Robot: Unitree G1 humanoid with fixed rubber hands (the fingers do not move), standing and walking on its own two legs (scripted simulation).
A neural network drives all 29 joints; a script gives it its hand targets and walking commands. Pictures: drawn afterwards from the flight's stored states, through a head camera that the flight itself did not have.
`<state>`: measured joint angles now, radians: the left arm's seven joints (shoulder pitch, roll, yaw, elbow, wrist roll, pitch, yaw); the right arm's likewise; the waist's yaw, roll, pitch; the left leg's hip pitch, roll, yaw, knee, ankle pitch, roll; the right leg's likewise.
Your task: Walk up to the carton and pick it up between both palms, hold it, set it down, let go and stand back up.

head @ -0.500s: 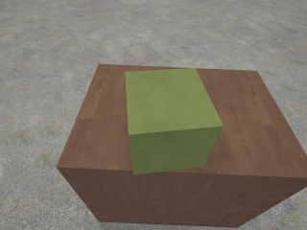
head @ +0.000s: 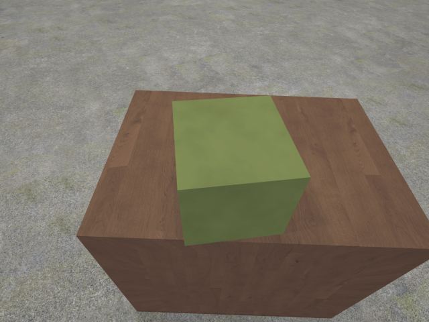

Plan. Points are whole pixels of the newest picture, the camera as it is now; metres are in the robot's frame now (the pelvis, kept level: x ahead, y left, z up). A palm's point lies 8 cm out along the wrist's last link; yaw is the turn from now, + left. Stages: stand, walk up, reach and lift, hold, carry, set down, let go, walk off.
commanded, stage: stand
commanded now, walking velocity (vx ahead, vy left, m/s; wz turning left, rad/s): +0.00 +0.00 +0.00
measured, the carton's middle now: (228, 168) +0.43 -0.01 +0.03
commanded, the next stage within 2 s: none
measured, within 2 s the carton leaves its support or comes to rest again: neither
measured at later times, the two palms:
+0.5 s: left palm out of the picture +0.07 +0.26 -0.12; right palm out of the picture +0.05 -0.27 -0.10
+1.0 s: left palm out of the picture +0.06 +0.25 -0.12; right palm out of the picture +0.04 -0.27 -0.11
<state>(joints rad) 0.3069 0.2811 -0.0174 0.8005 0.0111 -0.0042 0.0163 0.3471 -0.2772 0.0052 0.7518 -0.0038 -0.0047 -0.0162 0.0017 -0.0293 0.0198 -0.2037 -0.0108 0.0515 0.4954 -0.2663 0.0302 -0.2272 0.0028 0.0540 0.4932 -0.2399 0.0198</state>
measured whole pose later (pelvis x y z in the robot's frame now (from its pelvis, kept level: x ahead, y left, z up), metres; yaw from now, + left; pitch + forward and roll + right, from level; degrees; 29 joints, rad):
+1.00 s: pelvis +0.00 +0.00 +0.00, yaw -1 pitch -1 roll +0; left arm 0.31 0.28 -0.02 0.86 0.01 0.00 0.03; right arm 0.34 -0.27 0.00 0.83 0.00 0.00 -0.02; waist 0.00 -0.03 0.02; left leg -0.19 0.00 0.05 0.47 -0.26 0.02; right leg -0.22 0.01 0.07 0.48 -0.24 0.02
